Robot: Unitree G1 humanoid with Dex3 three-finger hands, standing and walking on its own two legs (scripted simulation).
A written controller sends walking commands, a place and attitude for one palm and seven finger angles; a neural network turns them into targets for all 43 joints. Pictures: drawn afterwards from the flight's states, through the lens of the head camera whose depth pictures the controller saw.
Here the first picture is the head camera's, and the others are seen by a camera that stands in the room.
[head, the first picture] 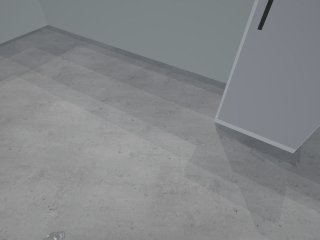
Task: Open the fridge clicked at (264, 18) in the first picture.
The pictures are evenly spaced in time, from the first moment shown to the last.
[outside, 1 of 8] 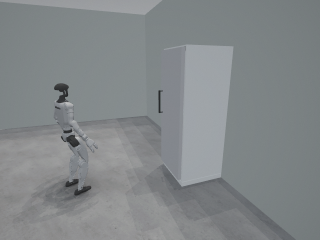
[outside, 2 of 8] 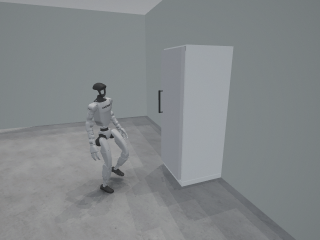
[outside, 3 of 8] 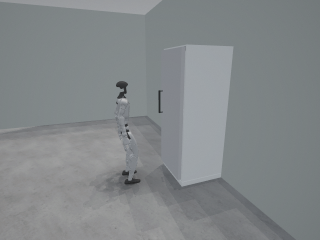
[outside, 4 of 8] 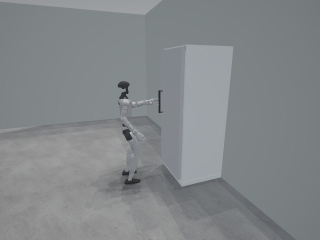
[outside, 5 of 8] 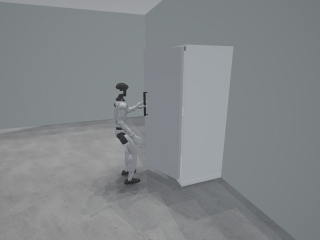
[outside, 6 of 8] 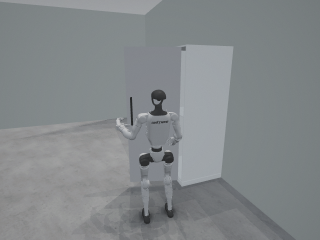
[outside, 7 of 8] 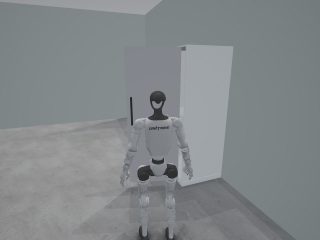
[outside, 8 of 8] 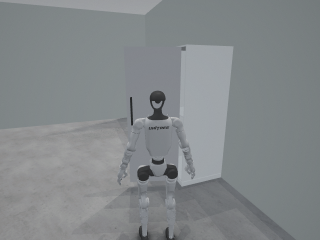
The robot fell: no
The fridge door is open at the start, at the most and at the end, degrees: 0 83 73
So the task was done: yes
